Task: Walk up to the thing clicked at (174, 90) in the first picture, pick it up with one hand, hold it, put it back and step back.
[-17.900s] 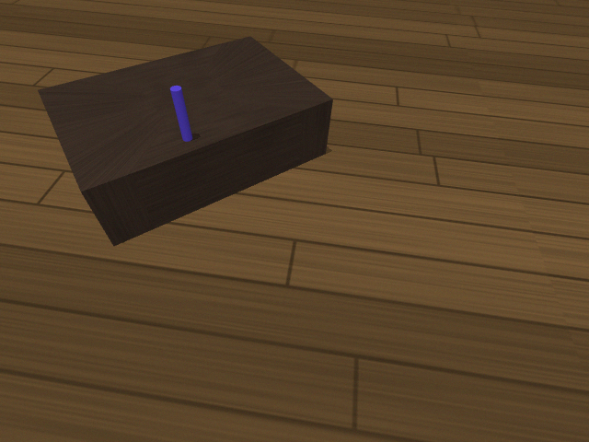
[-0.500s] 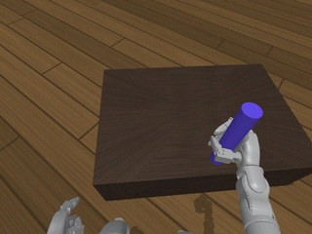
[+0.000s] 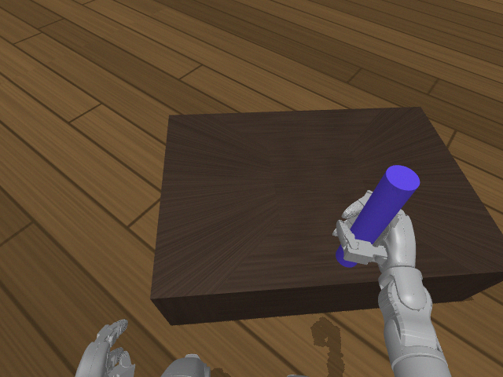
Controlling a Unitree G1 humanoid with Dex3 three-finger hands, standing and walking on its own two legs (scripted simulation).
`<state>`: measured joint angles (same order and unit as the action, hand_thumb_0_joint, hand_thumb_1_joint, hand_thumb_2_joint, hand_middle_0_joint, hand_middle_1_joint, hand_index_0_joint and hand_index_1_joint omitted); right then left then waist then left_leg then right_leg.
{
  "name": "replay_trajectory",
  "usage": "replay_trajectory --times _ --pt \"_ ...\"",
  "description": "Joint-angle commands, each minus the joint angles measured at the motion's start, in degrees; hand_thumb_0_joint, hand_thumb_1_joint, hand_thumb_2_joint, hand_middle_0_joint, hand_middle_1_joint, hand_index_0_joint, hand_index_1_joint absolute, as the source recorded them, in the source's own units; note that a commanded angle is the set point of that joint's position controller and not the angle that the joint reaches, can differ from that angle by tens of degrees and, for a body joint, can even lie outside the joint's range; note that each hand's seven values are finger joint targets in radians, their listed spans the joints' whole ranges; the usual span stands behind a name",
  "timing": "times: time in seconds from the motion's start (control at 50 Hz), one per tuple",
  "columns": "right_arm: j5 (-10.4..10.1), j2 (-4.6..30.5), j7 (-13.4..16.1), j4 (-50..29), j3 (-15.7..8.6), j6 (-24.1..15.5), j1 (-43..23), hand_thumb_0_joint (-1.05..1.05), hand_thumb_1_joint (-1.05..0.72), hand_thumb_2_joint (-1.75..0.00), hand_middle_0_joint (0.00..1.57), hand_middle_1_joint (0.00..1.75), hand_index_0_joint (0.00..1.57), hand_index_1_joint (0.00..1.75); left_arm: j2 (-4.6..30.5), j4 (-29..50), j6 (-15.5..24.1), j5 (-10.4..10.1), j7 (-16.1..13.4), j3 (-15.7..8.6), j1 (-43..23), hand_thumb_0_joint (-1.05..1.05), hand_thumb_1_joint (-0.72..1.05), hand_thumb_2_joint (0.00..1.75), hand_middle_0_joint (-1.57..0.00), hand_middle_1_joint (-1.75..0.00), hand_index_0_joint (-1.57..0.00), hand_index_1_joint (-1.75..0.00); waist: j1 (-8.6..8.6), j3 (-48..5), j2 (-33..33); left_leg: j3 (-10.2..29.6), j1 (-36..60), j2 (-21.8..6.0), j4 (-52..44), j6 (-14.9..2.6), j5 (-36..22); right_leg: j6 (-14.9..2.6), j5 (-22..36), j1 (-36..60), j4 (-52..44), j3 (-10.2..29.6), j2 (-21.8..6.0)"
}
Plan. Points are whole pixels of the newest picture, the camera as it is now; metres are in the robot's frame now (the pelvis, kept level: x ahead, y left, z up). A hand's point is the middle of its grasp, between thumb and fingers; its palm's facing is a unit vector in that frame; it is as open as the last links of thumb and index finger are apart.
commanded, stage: hold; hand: right
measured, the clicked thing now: (369, 224) +0.32 -0.17 +0.07
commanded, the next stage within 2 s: crouch in 1.66 s
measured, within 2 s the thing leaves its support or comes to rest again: neither
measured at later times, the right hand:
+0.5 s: hand (356, 233) +0.32 -0.16 +0.05, palm faces +0.03 +1.00 +0.00, open 5.2 cm
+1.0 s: hand (355, 233) +0.32 -0.16 +0.05, palm faces +0.04 +1.00 +0.01, open 5.2 cm
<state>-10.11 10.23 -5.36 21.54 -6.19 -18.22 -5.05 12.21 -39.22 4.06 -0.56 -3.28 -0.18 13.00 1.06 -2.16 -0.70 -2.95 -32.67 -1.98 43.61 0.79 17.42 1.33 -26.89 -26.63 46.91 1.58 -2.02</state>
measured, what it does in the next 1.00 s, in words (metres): stands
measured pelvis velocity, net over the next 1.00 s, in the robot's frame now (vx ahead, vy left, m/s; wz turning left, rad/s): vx -0.01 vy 0.00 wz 0.00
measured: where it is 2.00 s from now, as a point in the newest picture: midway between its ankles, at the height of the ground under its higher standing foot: outside the picture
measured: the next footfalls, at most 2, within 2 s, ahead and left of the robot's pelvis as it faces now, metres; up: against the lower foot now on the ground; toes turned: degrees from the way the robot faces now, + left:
none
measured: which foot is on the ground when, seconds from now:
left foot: down 0.00-1.00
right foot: down 0.00-1.00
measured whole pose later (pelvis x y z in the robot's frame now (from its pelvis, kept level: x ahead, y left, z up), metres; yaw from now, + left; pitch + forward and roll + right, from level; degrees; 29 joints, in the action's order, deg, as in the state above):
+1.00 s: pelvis -0.01 +0.00 +0.00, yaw +0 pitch +6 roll +1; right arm -10.8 10.5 -6.3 23.4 -7.0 -18.7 -6.2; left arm 12.1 -40.3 5.1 -0.4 -4.1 0.2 12.7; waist 1.1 -2.1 -0.7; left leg -3.0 -32.4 -1.9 43.2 0.5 16.8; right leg 1.6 -26.1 -26.2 46.2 1.7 -2.0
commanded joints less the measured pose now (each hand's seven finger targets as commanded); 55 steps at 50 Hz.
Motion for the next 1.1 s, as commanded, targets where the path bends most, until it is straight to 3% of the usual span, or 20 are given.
replay_trajectory --times 0.0,0.1,0.12,0.16,0.24,0.26,0.3,0.36,0.44,0.5,0.64,0.7,0.74,0.76,0.82,0.84,0.9,0.98,1.02,1.08 --pt "-0.8 7.1 0.3 -17.0 -2.4 -6.0 -17.4 0.0 -0.67 -1.31 1.45 1.43 1.44 1.43 7.1 7.7 2.9 -0.2 -0.4 -1.8 -2.4 0.0 0.89 0.91 -0.2 -0.3 -0.2 -0.31 -0.23 -15.6 -0.6 -0.1 14.4 1.4 -4.7 -1.49 -10.6 -1.03 15.4 0.3 -8.7 -0.7 1.7" --pt "-1.3 6.4 -0.3 -12.1 -3.0 -5.2 -13.0 0.0 -0.66 -1.33 1.46 1.46 1.46 1.46 7.9 6.6 3.2 -0.1 -0.7 -2.4 -2.0 0.0 0.89 0.91 -0.2 -0.3 -0.2 -0.31 0.15 -14.7 0.9 0.2 14.3 1.2 -4.8 -1.13 -12.7 -1.42 16.4 -0.6 -7.8 -1.2 1.9" --pt "-1.3 6.5 -0.3 -16.2 -2.2 -5.7 -17.3 0.0 -0.66 -1.34 1.47 1.47 1.46 1.47 7.3 6.9 3.1 -0.1 -0.7 -1.9 -1.9 0.0 0.88 0.91 -0.2 -0.3 -0.2 -0.31 0.29 -16.1 -0.1 0.5 14.6 1.0 -4.6 -1.32 -13.2 -1.36 16.6 0.0 -7.6 -1.2 1.8" --pt "-1.1 6.3 -0.3 -15.8 -2.2 -5.9 -16.4 0.0 -0.67 -1.33 1.46 1.45 1.45 1.45 6.5 6.9 3.1 -0.1 -0.7 -1.4 -2.0 0.0 0.88 0.91 -0.2 -0.3 -0.2 -0.31 -0.07 -15.6 0.7 0.3 15.3 0.9 -4.8 -1.21 -13.2 -1.46 16.5 -0.3 -7.5 -1.2 1.9" --pt "-1.0 8.0 0.1 -17.0 -3.6 -5.9 -17.8 0.0 -0.65 -1.32 1.45 1.45 1.45 1.45 8.0 6.7 3.2 0.0 -0.9 -2.5 -1.9 0.0 0.88 0.91 -0.2 -0.3 -0.2 -0.31 0.11 -17.2 -1.4 0.2 15.0 1.1 -4.5 -1.32 -13.8 -1.12 18.0 1.5 -7.7 -1.0 1.8" --pt "-1.0 8.2 0.2 -14.7 -4.6 -5.8 -14.4 0.0 -0.67 -1.33 1.46 1.46 1.46 1.46 7.6 6.6 3.3 -0.1 -0.9 -2.1 -2.0 0.0 0.88 0.91 -0.2 -0.3 -0.2 -0.31 -0.83 -16.6 -0.5 0.1 15.2 1.2 -4.3 -1.26 -14.2 -1.05 18.7 1.2 -7.7 -1.0 1.8" --pt "-1.0 8.0 0.2 -16.6 -4.0 -6.4 -18.5 0.0 -0.67 -1.34 1.46 1.46 1.46 1.46 6.9 6.5 3.1 0.0 -0.9 -1.6 -1.7 0.0 0.88 0.91 -0.2 -0.3 -0.2 -0.31 0.05 -16.3 -0.5 0.2 14.9 1.2 -4.1 -1.52 -14.5 -0.97 18.8 0.8 -7.6 -0.8 1.7" --pt "-1.2 7.6 -0.5 -12.8 -4.0 -6.0 -16.5 0.0 -0.67 -1.35 1.47 1.47 1.46 1.47 8.1 6.2 3.3 -0.1 -1.1 -2.4 -1.6 0.0 0.88 0.91 -0.2 -0.3 -0.2 -0.31 0.42 -14.8 0.8 0.1 13.7 1.2 -4.4 -1.39 -13.1 -1.16 17.3 0.0 -7.8 -0.8 1.6" --pt "-1.0 5.9 -1.3 -12.4 -1.2 -5.4 -15.9 0.0 -0.65 -1.32 1.44 1.44 1.44 1.44 8.2 6.6 3.3 0.0 -0.9 -2.4 -1.9 0.0 0.88 0.91 -0.2 -0.3 -0.2 -0.31 0.26 -14.5 -1.4 -0.2 13.4 1.3 -4.5 -1.53 -11.8 -0.86 16.9 0.6 -8.6 -0.7 1.6" --pt "-1.3 7.5 -1.3 -15.8 -2.8 -5.5 -17.1 0.0 -0.65 -1.32 1.44 1.44 1.44 1.44 8.1 6.9 3.5 -0.1 -0.8 -2.4 -2.0 0.0 0.89 0.91 -0.2 -0.3 -0.2 -0.3 -0.32 -17.7 -1.8 -0.3 14.5 1.4 -4.6 -1.54 -11.9 -0.82 17.3 1.6 -8.8 -0.6 1.6" --pt "-1.6 7.6 -0.3 -13.4 -4.3 -6.5 -18.0 0.0 -0.67 -1.32 1.45 1.45 1.45 1.45 7.3 6.4 3.7 0.1 -0.9 -1.8 -2.6 0.0 0.88 0.91 -0.2 -0.3 -0.2 -0.3 -0.43 -13.2 0.5 0.3 13.3 1.1 -5.0 -1.15 -9.3 -1.47 13.2 -1.8 -8.2 -1.0 1.8" --pt "-0.9 8.6 -0.2 -14.7 -4.3 -6.5 -16.0 0.0 -0.7 -1.33 1.46 1.45 1.45 1.45 7.6 7.2 3.7 0.0 -1.1 -1.9 -3.2 0.0 0.89 0.91 -0.2 -0.3 -0.2 -0.3 -1.09 -15.7 -0.6 0.7 15.2 1.0 -5.6 -1.16 -9.0 -1.49 12.7 -0.2 -8.5 -1.4 2.1" --pt "-0.9 8.5 -0.3 -19.2 -3.0 -6.6 -19.4 0.0 -0.69 -1.34 1.46 1.46 1.46 1.46 8.1 7.1 3.8 0.1 -1.2 -2.3 -2.3 0.0 0.89 0.91 -0.2 -0.3 -0.2 -0.3 -0.47 -20.1 -3.3 0.7 16.4 1.0 -5.0 -1.38 -12.5 -1.1 16.3 2.6 -8.4 -1.3 2.1" --pt "-0.7 7.4 -0.3 -15.0 -2.3 -6.0 -16.9 0.0 -0.71 -1.34 1.47 1.46 1.46 1.46 7.3 6.6 3.8 0.0 -1.4 -1.8 -2.8 0.0 0.89 0.91 -0.2 -0.3 -0.2 -0.3 -0.11 -16.1 -1.5 0.6 15.6 1.0 -5.5 -1.1 -11.8 -1.3 15.2 0.9 -8.3 -1.4 2.0" --pt "-1.3 6.4 -0.5 -12.0 -2.7 -5.3 -16.0 0.0 -0.69 -1.35 1.48 1.48 1.48 1.48 7.8 5.5 3.9 0.1 -1.4 -2.2 -1.6 0.0 0.89 0.91 -0.2 -0.3 -0.2 -0.3 0.49 -14.7 -0.5 -0.1 13.8 1.3 -4.9 -1.19 -12.9 -1.13 17.2 0.0 -8.4 -0.8 1.6" --pt "-1.6 7.7 -0.4 -13.4 -4.2 -5.7 -17.9 0.0 -0.67 -1.36 1.48 1.49 1.48 1.49 7.8 5.4 3.9 0.1 -1.4 -2.4 -1.4 0.0 0.89 0.91 -0.2 -0.3 -0.2 -0.31 0.46 -15.5 0.2 -0.2 13.9 1.4 -4.7 -1.23 -12.8 -1.19 17.2 0.0 -8.2 -0.6 1.5" --pt "-1.7 6.6 -0.6 -11.8 -3.4 -5.8 -17.1 0.0 -0.68 -1.35 1.48 1.48 1.47 1.48 7.1 5.9 3.7 0.1 -1.2 -1.6 -2.1 0.0 0.88 0.91 -0.2 -0.3 -0.2 -0.31 0.26 -12.8 2.1 -0.3 13.2 1.3 -4.9 -1.15 -11.3 -1.38 15.6 -1.1 -8.3 -0.7 1.5" --pt "-1.3 7.5 -1.2 -15.7 -3.3 -6.1 -17.3 0.0 -0.68 -1.34 1.47 1.47 1.47 1.47 6.9 7.2 4.1 0.1 -1.1 -1.4 -2.5 0.0 0.89 0.91 -0.2 -0.3 -0.2 -0.3 -0.78 -18.8 -1.2 0.3 16.0 1.0 -4.9 -1.21 -12.8 -1.13 17.3 1.7 -8.4 -1.1 1.9" --pt "-1.0 6.6 -1.2 -13.7 -1.8 -5.9 -17.4 0.0 -0.7 -1.34 1.47 1.47 1.47 1.47 7.8 6.2 3.8 0.2 -1.3 -2.4 -2.1 0.0 0.89 0.9 -0.2 -0.3 -0.2 -0.3 -0.01 -15.6 -0.9 0.2 14.7 1.1 -5.1 -1.2 -12.1 -1.22 16.1 0.5 -8.5 -1.0 1.9" --pt "-1.4 6.9 -1.1 -13.3 -2.9 -6.0 -18.8 0.0 -0.69 -1.35 1.48 1.48 1.48 1.48 7.4 5.9 4.2 0.1 -1.3 -1.9 -2.2 0.0 0.89 0.91 -0.2 -0.3 -0.2 -0.3 0.19 -15.3 -0.9 0.4 14.0 1.0 -5.4 -0.98 -11.7 -1.47 15.2 0.2 -8.3 -1.2 1.9"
